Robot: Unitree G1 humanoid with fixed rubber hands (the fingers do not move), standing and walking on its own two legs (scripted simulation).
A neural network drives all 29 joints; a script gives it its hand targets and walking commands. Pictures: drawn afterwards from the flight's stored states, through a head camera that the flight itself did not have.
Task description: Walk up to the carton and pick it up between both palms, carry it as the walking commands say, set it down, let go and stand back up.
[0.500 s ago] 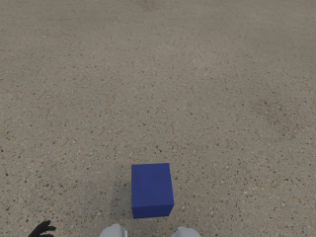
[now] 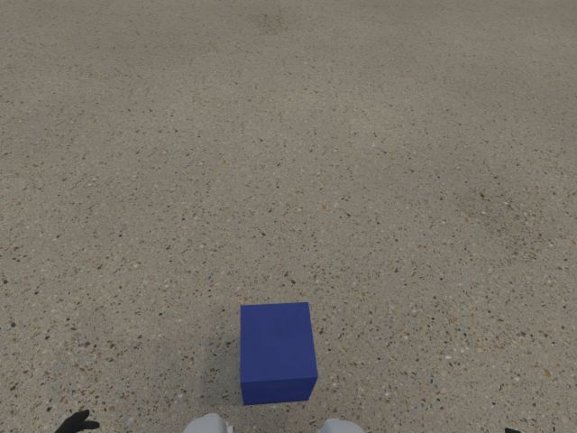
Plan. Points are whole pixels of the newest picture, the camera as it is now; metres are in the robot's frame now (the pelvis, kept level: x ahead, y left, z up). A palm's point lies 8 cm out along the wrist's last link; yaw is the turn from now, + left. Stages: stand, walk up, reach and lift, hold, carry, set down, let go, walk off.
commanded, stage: stand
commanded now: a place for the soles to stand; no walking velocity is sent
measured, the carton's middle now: (275, 354) +0.43 +0.00 -0.60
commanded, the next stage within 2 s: reach and lift in 0.40 s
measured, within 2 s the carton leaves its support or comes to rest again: neither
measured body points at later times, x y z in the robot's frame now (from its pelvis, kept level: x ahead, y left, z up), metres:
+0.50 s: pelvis +0.00 +0.00 +0.00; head +0.04 +0.01 +0.45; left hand +0.12 +0.30 -0.11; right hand +0.12 -0.33 -0.08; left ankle +0.06 +0.13 -0.69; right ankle +0.04 -0.14 -0.69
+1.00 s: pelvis +0.01 +0.01 -0.02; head +0.15 +0.00 +0.40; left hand +0.23 +0.27 -0.14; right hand +0.24 -0.28 -0.13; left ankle +0.06 +0.13 -0.69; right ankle +0.04 -0.15 -0.69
